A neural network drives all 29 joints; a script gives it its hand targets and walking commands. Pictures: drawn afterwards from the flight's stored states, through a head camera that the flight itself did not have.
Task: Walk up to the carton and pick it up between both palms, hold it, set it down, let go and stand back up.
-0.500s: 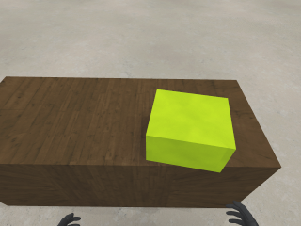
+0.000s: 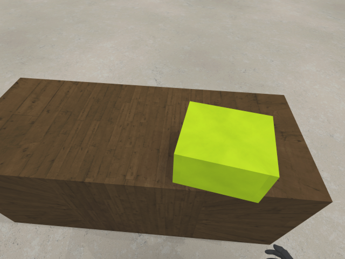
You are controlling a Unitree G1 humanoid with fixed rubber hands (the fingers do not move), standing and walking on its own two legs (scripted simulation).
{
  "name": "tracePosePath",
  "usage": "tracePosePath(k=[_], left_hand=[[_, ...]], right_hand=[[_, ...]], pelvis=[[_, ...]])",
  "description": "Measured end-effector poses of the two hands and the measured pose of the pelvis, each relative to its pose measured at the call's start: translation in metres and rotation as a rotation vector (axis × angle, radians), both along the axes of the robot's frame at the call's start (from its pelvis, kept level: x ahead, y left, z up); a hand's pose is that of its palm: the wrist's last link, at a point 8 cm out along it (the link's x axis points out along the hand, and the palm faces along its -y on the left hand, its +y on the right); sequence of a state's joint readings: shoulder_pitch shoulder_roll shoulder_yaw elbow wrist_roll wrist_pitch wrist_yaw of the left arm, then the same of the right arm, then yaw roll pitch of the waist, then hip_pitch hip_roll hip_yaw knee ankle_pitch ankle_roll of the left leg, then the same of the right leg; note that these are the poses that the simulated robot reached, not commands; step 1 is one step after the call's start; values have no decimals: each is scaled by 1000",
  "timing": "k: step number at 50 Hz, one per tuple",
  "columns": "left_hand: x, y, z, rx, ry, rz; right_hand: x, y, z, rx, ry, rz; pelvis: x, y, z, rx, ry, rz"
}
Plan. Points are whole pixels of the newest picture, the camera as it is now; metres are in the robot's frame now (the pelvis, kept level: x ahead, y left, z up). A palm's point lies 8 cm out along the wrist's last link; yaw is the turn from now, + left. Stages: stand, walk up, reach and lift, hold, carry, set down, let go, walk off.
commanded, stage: walk up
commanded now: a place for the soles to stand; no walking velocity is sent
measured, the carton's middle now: (222, 149) +0.49 -0.16 -0.10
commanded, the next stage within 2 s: none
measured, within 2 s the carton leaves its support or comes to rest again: neither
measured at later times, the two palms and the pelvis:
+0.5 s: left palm out of the picture +0.09 +0.27 -0.10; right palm out of the picture +0.14 -0.27 -0.09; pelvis +0.01 -0.01 +0.00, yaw +1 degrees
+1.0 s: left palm out of the picture +0.08 +0.27 -0.10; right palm out of the picture +0.14 -0.27 -0.09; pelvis +0.01 -0.01 +0.00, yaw +1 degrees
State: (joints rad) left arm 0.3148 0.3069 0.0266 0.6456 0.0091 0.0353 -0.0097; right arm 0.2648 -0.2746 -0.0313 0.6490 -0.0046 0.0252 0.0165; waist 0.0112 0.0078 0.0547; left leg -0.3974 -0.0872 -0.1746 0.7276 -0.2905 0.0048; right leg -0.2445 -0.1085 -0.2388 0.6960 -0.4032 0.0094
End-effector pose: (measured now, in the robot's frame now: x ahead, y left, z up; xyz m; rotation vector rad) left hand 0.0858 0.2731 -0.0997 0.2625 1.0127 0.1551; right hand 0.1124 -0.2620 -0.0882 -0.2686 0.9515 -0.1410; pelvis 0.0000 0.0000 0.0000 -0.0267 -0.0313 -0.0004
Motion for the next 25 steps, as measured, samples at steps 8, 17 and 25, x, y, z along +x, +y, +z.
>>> tracePosePath(k=[8, 17, 25], left_hand=[[-1, -4, 0, 5, -7, 9], [5, -1, -1, 9, -7, 20], [0, -7, 3, 18, -7, 19]], right_hand=[[11, -3, 2, -3, -13, 17], [18, -4, 2, -9, -26, 18], [23, -7, 0, -5, -13, 37]], pelvis=[[4, -5, 0, 0, -6, 12], [6, -6, -2, 2, -6, 10], [10, -10, 0, 3, -10, 24]])
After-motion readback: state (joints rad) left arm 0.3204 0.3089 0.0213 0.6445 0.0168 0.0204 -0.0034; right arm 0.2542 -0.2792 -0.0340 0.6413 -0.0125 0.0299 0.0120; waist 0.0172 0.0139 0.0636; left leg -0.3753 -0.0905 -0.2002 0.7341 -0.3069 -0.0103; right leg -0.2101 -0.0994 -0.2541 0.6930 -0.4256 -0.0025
